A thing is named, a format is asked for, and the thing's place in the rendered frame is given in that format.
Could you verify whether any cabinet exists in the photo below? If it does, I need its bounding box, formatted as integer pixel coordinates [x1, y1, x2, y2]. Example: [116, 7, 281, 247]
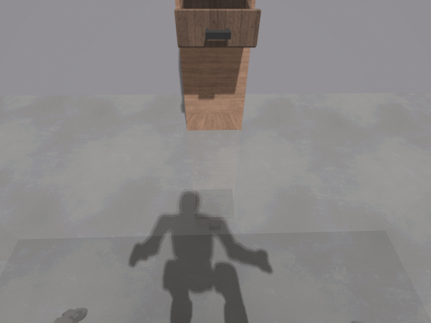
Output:
[175, 0, 256, 131]

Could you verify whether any left robot hand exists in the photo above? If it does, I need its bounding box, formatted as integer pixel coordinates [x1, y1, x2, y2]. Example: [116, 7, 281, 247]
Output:
[53, 308, 88, 323]

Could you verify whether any handle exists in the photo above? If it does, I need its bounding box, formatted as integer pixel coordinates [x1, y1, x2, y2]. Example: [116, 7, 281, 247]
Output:
[205, 28, 231, 40]

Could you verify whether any drawer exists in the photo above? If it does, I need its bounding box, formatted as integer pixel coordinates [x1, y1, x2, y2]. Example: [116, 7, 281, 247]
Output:
[174, 0, 261, 48]

